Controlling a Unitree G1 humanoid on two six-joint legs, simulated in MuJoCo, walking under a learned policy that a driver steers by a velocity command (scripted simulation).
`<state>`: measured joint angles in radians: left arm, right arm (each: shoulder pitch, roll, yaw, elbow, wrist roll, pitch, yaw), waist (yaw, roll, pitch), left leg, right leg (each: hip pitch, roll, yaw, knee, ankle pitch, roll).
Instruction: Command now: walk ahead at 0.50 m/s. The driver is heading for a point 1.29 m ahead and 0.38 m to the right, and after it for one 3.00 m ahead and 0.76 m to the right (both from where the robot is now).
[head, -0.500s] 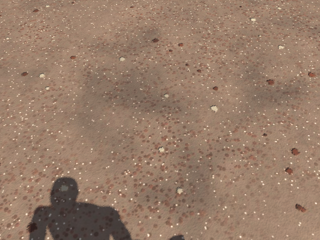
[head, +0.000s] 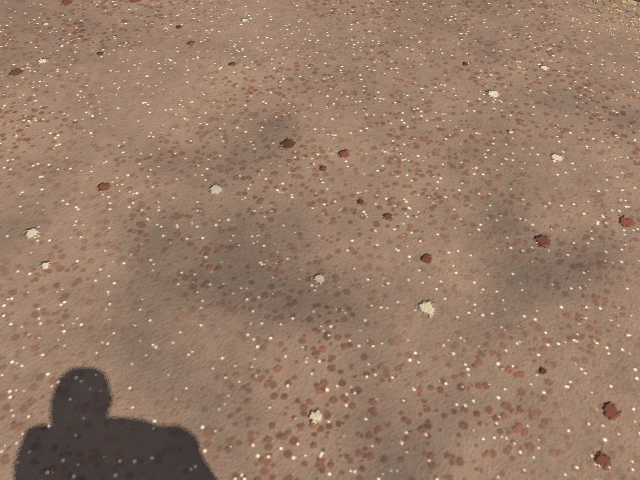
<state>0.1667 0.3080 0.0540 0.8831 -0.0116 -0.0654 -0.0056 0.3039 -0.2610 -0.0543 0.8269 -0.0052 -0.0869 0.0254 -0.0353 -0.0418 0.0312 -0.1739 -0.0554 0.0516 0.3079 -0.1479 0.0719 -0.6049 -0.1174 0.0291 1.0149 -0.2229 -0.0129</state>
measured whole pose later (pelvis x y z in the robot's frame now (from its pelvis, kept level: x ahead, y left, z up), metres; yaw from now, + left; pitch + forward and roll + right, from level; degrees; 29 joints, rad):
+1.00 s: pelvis +0.57 -0.02 -0.01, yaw -12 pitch +1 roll +1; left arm 0.27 0.31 0.08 0.88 -0.03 -0.04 0.01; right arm 0.19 -0.25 -0.06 0.85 -0.01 -0.10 0.01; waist 0.00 -0.05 0.04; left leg -0.24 0.00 0.11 0.39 -0.16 0.02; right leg -0.53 -0.08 0.04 1.14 -0.34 -0.03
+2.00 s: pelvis +1.10 -0.27 -0.01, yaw -34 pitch +1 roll +1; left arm 0.30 0.28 0.06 0.81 -0.01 -0.06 0.01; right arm 0.19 -0.27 -0.05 0.83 0.00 -0.10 0.04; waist 0.00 -0.03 0.04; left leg -0.32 -0.05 0.04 0.45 -0.15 0.06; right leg -0.41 -0.01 0.06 1.16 -0.39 -0.03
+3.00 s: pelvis +1.25 -0.34 +0.00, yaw -5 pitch +2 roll -2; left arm 0.13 0.31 0.09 0.81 0.00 0.02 0.03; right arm 0.18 -0.27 -0.05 0.70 -0.01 0.02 -0.03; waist 0.00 -0.03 0.03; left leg -0.25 -0.04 -0.06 0.44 -0.21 0.05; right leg -0.48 -0.02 0.02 0.88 -0.32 0.08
